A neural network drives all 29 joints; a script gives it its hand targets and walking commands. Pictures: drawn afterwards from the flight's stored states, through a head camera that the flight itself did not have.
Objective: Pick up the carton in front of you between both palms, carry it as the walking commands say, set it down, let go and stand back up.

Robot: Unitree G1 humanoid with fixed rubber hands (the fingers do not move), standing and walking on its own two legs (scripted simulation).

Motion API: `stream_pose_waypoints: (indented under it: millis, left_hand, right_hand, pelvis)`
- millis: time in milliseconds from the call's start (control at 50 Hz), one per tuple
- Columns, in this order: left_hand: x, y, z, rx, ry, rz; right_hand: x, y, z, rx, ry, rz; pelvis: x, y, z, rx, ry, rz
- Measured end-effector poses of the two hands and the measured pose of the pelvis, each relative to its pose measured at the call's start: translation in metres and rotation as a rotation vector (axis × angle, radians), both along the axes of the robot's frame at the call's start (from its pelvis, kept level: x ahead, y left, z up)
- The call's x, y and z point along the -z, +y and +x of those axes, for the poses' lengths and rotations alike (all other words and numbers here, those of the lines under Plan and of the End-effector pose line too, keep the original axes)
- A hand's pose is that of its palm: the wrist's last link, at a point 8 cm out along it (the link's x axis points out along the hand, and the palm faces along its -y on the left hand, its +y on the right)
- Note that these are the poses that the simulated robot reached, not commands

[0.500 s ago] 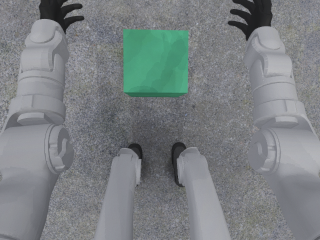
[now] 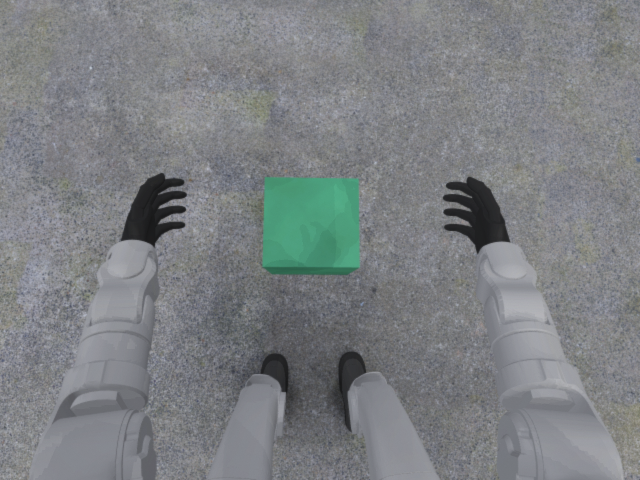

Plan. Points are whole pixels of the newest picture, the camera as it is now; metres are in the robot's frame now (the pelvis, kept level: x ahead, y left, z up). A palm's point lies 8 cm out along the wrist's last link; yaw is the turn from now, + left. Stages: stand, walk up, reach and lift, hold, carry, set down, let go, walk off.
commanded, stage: let go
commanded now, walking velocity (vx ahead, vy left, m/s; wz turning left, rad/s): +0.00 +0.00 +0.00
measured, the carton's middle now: (310, 231) +0.48 +0.00 -0.59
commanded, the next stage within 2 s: stand in 0.96 s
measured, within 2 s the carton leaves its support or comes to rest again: neither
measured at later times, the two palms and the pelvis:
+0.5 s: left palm (75, 402) +0.22 +0.23 -0.01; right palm (572, 399) +0.21 -0.23 -0.01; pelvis +0.04 +0.00 +0.06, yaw +0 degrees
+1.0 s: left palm (67, 425) +0.20 +0.23 -0.01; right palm (583, 413) +0.20 -0.24 +0.00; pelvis +0.05 +0.00 +0.06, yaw -1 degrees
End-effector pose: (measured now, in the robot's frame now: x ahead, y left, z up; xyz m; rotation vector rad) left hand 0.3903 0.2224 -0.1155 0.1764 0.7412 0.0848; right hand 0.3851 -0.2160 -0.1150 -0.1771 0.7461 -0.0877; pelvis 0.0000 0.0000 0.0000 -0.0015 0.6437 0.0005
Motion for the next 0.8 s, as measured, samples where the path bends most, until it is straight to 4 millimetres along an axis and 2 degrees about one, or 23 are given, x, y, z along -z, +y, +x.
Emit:
stream_pose_waypoints:
  millis: [120,360,480,600,800]
  left_hand:
    - [-0.029,0.003,-0.036,0.003,0.003,-0.006]
    - [-0.079,0.007,-0.129,0.004,0.03,-0.013]
    - [-0.101,0.008,-0.167,0.007,0.037,-0.01]
    - [-0.111,0.009,-0.185,0.015,0.044,-0.012]
    - [-0.114,0.007,-0.185,0.02,0.056,-0.012]
  right_hand:
    - [-0.03,-0.005,-0.036,-0.002,0.004,0.007]
    - [-0.08,-0.014,-0.129,0.005,0.029,0.015]
    - [-0.102,-0.018,-0.167,0.003,0.037,0.011]
    - [-0.111,-0.02,-0.184,-0.003,0.041,0.013]
    - [-0.113,-0.017,-0.182,-0.011,0.05,0.016]
  pelvis:
    - [-0.018,-0.001,0.014,0.0,-0.089,0.0]
    - [-0.05,-0.001,0.031,0.002,-0.357,0.0]
    - [-0.061,-0.001,0.04,0.004,-0.513,-0.001]
    - [-0.065,-0.001,0.043,0.007,-0.635,-0.002]
    - [-0.063,-0.001,0.042,0.006,-0.736,-0.001]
